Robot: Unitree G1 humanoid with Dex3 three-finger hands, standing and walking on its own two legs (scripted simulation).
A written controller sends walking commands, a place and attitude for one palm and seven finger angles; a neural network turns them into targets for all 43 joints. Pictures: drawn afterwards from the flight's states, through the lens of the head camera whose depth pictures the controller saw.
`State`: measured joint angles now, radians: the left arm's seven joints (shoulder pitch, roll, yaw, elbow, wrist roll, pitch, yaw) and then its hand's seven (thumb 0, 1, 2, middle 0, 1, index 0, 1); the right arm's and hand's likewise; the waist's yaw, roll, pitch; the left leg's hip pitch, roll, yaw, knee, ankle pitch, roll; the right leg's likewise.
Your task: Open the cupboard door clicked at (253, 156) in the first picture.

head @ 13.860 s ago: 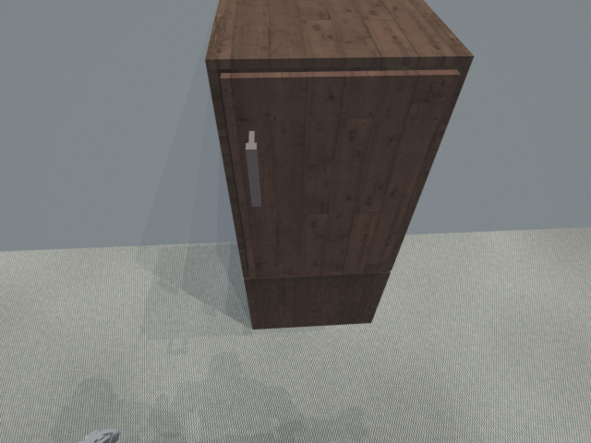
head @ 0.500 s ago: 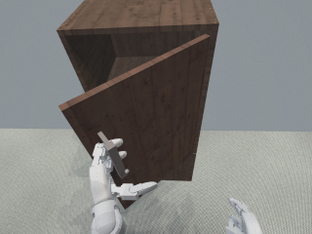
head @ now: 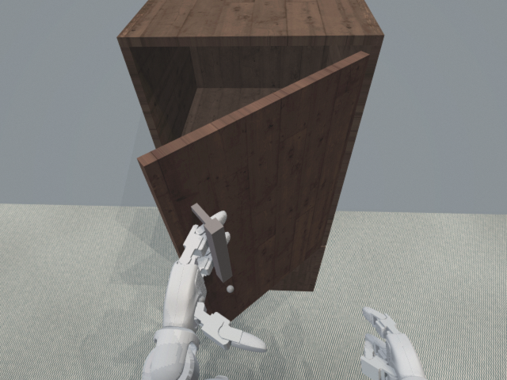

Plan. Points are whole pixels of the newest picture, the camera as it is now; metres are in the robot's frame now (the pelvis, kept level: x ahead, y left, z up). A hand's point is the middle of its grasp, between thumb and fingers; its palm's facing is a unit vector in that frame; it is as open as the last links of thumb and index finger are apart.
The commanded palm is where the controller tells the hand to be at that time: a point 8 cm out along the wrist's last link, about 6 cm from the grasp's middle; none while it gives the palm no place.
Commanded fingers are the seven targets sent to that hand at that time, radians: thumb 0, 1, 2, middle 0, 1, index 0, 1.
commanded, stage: slide the hand sideways off the handle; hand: left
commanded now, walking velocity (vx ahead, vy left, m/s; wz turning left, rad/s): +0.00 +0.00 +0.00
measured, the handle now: (212, 244) +0.30 +0.08 +0.08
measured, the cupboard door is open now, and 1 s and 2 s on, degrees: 42 44 44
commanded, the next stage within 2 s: draw the hand back to the body in 1.06 s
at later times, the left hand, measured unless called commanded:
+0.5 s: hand (214, 311) +0.20 +0.06 +0.08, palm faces -0.09 -0.99 +0.04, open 16.2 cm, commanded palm +0.17 +0.12 +0.08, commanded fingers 0.00 -0.50 0.30 -0.15 -0.30 -0.15 -0.30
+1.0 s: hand (175, 346) +0.16 +0.10 +0.08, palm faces -0.01 -1.00 +0.01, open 16.1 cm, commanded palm +0.12 +0.16 +0.08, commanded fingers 0.00 -0.50 0.30 -0.15 -0.30 -0.15 -0.30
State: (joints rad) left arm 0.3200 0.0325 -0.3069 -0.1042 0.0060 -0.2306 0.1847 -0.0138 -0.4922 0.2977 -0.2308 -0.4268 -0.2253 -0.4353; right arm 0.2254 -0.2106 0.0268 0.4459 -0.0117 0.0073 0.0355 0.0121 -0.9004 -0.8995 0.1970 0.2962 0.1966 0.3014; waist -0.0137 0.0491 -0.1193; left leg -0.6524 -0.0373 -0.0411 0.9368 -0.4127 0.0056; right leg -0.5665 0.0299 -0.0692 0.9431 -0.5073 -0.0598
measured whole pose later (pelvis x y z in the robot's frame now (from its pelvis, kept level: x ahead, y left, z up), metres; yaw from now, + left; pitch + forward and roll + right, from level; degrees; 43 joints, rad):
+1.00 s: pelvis +0.00 +0.01 -0.02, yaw -1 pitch +10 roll -1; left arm 0.78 0.11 -0.19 -0.46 -0.08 -0.32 0.01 -0.02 -0.46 0.32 -0.15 -0.30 -0.16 -0.31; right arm 0.29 -0.22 0.01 0.31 0.02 0.01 0.01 0.01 -0.90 -0.90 0.20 0.30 0.20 0.30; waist 0.01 0.05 -0.15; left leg -0.78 -0.03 -0.02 1.08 -0.48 0.02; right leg -0.69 0.04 -0.06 1.06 -0.56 -0.05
